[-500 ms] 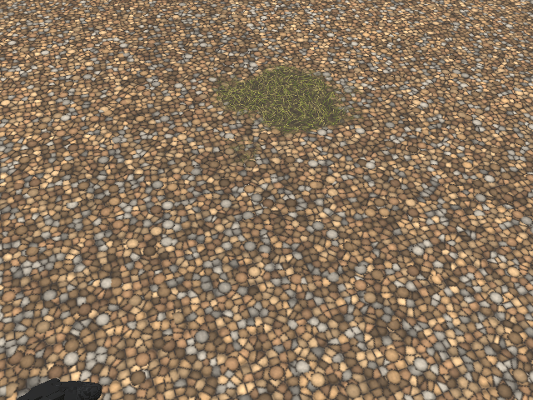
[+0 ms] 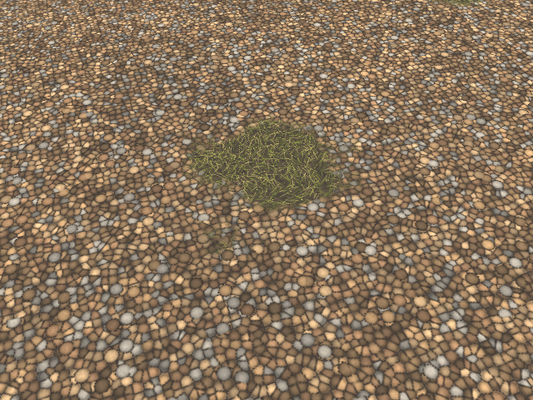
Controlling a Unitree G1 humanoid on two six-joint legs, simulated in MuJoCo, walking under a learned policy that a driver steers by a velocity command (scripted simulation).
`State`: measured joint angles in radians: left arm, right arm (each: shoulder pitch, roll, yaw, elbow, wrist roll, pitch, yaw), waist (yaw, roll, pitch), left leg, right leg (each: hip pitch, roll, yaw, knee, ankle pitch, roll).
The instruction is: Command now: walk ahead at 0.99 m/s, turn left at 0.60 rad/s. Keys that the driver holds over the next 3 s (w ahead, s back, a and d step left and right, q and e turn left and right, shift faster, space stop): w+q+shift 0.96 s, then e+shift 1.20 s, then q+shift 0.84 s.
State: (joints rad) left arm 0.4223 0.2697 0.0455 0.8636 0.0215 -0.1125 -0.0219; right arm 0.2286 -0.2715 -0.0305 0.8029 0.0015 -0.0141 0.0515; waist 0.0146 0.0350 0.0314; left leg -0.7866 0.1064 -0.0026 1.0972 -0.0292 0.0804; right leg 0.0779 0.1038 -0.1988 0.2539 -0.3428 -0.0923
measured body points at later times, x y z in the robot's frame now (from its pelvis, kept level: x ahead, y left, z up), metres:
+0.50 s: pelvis +0.46 +0.03 +0.00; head +0.49 +0.04 +0.45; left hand +0.66 +0.30 -0.04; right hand +0.54 -0.26 -0.12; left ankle +0.32 +0.03 -0.73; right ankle +0.73 -0.09 -0.68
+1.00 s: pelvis +0.85 +0.20 -0.02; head +0.88 +0.24 +0.42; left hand +0.58 +0.29 -0.15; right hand +1.20 +0.32 -0.06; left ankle +0.93 +0.38 -0.70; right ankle +0.78 -0.05 -0.72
